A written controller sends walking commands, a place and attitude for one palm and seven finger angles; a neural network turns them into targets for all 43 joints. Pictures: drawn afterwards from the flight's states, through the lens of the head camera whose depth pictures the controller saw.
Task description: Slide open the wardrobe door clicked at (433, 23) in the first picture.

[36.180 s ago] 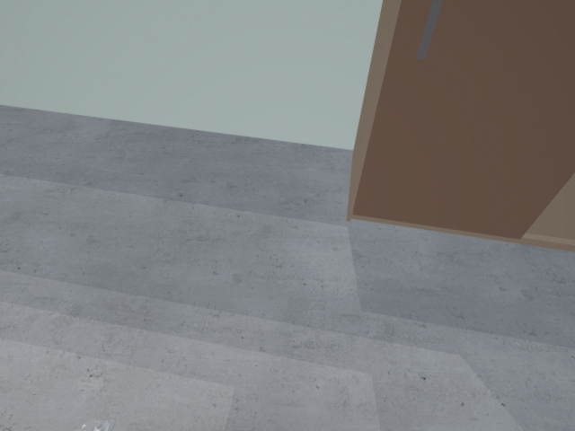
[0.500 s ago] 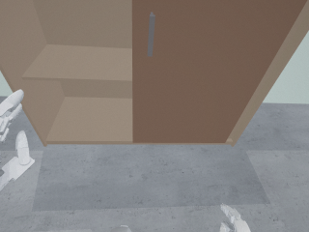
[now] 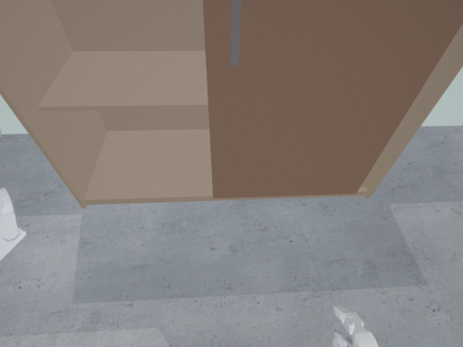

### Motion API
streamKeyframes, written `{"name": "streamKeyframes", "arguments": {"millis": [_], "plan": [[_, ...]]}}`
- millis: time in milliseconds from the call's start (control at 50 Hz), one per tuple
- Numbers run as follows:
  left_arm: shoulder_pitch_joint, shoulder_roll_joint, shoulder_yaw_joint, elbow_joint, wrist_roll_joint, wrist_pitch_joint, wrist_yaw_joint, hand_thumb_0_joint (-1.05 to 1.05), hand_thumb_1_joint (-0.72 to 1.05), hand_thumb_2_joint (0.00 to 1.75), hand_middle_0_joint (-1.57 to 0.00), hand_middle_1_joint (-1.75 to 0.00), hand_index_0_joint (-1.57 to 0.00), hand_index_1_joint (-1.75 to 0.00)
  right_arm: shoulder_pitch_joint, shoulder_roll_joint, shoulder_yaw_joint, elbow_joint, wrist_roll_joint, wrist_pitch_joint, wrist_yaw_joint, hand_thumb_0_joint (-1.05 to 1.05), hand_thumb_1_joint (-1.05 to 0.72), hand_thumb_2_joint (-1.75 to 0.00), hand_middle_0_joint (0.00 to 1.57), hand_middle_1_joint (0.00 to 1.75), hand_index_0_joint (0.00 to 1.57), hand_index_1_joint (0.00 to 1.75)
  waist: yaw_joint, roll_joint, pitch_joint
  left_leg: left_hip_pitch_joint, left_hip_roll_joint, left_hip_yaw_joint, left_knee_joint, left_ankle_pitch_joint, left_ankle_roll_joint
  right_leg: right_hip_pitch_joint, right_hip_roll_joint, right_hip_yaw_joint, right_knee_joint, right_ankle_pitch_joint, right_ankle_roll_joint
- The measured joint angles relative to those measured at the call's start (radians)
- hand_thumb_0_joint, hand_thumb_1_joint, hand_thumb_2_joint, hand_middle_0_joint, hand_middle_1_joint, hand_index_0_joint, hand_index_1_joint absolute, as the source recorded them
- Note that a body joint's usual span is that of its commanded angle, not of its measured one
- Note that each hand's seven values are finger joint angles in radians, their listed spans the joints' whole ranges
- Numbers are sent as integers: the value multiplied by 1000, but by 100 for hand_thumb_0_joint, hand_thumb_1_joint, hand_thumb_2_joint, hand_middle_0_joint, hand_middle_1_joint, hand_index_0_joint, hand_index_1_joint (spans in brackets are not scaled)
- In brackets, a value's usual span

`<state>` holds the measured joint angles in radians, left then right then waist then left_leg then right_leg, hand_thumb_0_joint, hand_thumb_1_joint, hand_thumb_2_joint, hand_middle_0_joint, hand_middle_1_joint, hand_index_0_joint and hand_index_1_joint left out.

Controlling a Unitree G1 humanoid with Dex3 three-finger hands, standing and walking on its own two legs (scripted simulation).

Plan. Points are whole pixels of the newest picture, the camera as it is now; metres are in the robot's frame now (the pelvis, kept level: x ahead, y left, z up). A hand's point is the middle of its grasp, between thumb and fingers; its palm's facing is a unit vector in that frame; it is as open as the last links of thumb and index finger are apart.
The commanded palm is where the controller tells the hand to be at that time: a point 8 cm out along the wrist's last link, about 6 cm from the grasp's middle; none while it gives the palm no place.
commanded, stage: stop stepping back and stand still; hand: left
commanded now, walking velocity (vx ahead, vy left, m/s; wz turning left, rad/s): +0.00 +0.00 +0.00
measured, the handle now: (234, 29) +0.85 +0.03 +0.14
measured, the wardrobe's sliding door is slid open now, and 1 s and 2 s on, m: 0.65 0.65 0.65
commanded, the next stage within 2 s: let the arm hang, fingers relaxed in 0.46 s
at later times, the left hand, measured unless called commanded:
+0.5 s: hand (21, 203) +0.25 +0.28 +0.18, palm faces +0.36 -0.80 -0.49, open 7.4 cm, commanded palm +0.19 +0.33 +0.19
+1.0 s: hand out of the picture +0.01 +0.22 -0.17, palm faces -0.02 -0.98 -0.19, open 7.1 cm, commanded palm none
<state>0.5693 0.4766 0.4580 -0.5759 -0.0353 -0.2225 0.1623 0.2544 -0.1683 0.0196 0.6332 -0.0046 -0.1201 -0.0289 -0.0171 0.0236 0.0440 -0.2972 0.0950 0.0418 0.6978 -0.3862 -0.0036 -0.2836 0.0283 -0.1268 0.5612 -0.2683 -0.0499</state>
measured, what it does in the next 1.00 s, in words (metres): stands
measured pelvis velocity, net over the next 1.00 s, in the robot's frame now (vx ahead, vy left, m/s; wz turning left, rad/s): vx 0.00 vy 0.04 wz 0.00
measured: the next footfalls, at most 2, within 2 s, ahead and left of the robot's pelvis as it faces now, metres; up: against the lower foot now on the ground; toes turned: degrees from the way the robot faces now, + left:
none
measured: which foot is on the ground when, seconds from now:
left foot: down 0.00-1.00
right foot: down 0.00-1.00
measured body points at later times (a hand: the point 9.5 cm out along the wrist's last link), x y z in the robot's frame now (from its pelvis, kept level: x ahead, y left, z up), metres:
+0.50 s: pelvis +0.04 +0.03 +0.01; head +0.06 +0.04 +0.46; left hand +0.23 +0.32 +0.20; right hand +0.22 -0.20 -0.06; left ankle +0.03 +0.13 -0.73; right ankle +0.01 -0.09 -0.73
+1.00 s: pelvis +0.00 +0.04 +0.01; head +0.03 +0.05 +0.46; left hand +0.01 +0.27 -0.15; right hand +0.02 -0.22 -0.13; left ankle +0.03 +0.13 -0.73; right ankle +0.01 -0.09 -0.73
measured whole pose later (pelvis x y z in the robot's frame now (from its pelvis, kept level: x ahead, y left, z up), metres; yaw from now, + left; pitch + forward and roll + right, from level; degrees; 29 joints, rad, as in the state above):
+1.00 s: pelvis +0.00 +0.04 +0.01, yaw +0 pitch +0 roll -1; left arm 0.30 0.21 -0.01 0.98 0.01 0.04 0.01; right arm 0.28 -0.21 0.01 1.00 -0.03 0.04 0.00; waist 0.00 -0.03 0.06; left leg -0.29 0.01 0.05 0.52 -0.23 0.03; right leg -0.24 -0.03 -0.10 0.48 -0.23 0.01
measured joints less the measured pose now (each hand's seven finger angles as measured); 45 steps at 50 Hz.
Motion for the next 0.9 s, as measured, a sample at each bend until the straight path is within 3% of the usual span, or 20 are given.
{"name": "streamKeyframes", "arguments": {"millis": [60, 100, 140, 180, 260, 400, 560, 600, 660, 700, 760, 840, 900], "plan": [[9, -22, -5, 43, -6, -9, 0, 1, 88, 90, -22, -30, -21, -30, -10, -18, -14, 37, 7, 22, 1, 1, -90, -90, 20, 30, 20, 30, 11, 3, -12, -44, -38, -6, 112, -71, 17, 9, -14, 20, -7, -22, 0], [23, -43, -7, 77, -5, -6, 5, 1, 88, 90, -22, -30, -21, -30, -17, -32, -15, 44, 6, 30, -5, 1, -90, -90, 20, 30, 20, 30, 9, -4, -15, -34, -49, 8, 51, -35, 25, 21, -25, 36, -15, -23, 11], [28, -59, -16, 99, -8, 2, 9, 1, 89, 90, -22, -30, -21, -30, -19, -49, -19, 37, 4, 27, -15, 1, -90, -90, 20, 30, 20, 30, 3, 0, -12, 5, -49, 10, -82, 85, 29, 33, -27, 36, -2, -37, 23], [8, -68, -33, 118, -8, 10, 9, 1, 89, 90, -22, -30, -21, -30, -25, -53, -30, 42, 2, 24, -27, 1, -90, -90, 20, 30, 20, 30, 8, -13, -10, 30, -57, 14, -103, 78, 12, 41, -37, 41, 19, -60, 36], [-35, -86, -59, 108, 4, 23, 2, 1, 89, 90, -22, -30, -21, -30, -31, -47, -30, 28, 3, 10, -37, 1, -90, -90, 20, 30, 20, 30, 27, -37, -24, 48, -63, 20, -127, 63, 16, 65, -40, 48, -24, -50, 44], [-47, -55, -43, 47, 2, -11, -1, 1, 89, 90, -22, -30, -21, -30, -91, -30, -18, -34, 7, -7, -21, 1, -90, -90, 20, 30, 20, 30, 18, -39, -17, 42, -56, 26, -150, 74, 17, 70, -31, 53, -77, -20, 48], [7, -42, -41, 92, -17, 10, -15, 1, 89, 90, -22, -30, -21, -30, -87, -22, -6, -59, 11, 23, -25, 1, -90, -90, 20, 30, 20, 30, 13, -25, -41, 46, -60, 37, -171, 86, 24, 71, -34, 64, -101, -3, 57], [-74, -39, -121, 240, 9, 22, -49, 1, 89, 90, -21, -30, -21, -30, -84, -58, -14, -11, 18, 0, 12, 1, -90, -90, 20, 30, 20, 30, 27, -5, -57, 15, -70, 25, -149, 88, 30, 44, -46, 50, -72, -5, 60], [-222, -87, -267, 604, 40, 152, -114, 0, 89, 90, -21, -30, -20, -30, -113, -126, -17, 77, 1, 42, 47, 1, -90, -90, 20, 30, 20, 30, 39, 40, -84, -31, -91, 25, -108, 79, 45, -9, -70, 49, -10, -32, 70], [-279, -135, -343, 844, 51, 223, -140, 0, 90, 90, -20, -30, -20, -30, -130, -148, -19, 117, -9, 73, 50, 1, -90, -90, 20, 30, 20, 30, 28, 58, -81, -43, -99, 30, -95, 79, 54, -29, -80, 54, 19, -39, 77], [-306, -201, -431, 1111, 60, 273, -161, 1, 90, 90, -20, -30, -19, -30, -124, -142, -17, 158, -20, 100, 48, 1, -90, -90, 20, 30, 20, 30, 7, 41, -53, -39, -106, 37, -102, 90, 55, -37, -88, 62, 35, -39, 74], [-291, -282, -496, 1335, 57, 288, -165, 1, 91, 90, -20, -30, -20, -30, -76, -104, -5, 225, -28, 127, 43, 1, -91, -90, 20, 30, 20, 30, -3, -28, -9, -17, -107, 37, -130, 113, 47, -22, -87, 61, 23, -27, 67], [-288, -282, -469, 1433, 47, 275, -139, -1, 98, 90, -21, -30, -20, -30, -29, -71, 2, 288, -28, 141, 39, 1, -91, -90, 20, 30, 20, 30, 7, -62, 12, -5, -97, 20, -152, 132, 40, 4, -75, 44, -17, -3, 60]]}}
